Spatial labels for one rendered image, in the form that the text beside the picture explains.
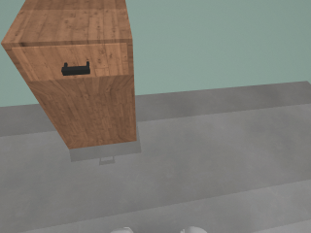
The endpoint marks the drawer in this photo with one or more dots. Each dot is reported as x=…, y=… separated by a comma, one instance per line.
x=46, y=62

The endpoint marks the cabinet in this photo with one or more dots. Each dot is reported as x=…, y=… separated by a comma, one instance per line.
x=87, y=111

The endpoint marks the handle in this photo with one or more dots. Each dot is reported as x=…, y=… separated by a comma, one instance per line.
x=75, y=70

